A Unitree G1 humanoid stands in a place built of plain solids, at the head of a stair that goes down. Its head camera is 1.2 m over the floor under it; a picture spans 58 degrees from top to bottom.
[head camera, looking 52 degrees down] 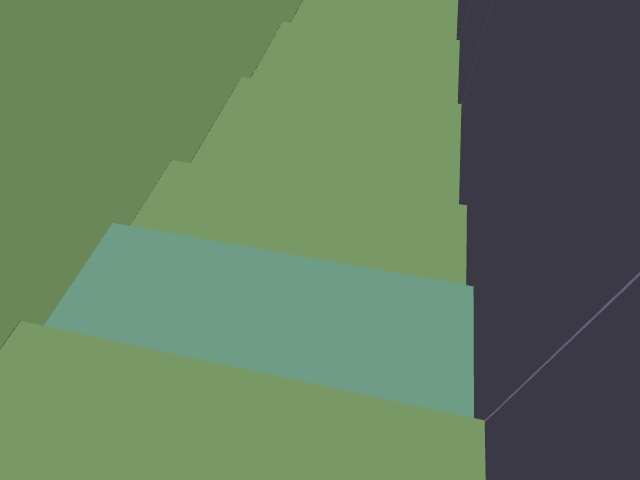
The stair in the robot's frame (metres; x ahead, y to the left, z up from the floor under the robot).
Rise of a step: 0.10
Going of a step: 0.49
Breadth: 1.39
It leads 12 degrees to the right of straight ahead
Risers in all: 3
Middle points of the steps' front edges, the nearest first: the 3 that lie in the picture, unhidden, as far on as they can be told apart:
0.48 0.24 0.00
0.96 0.14 -0.10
1.43 0.03 -0.20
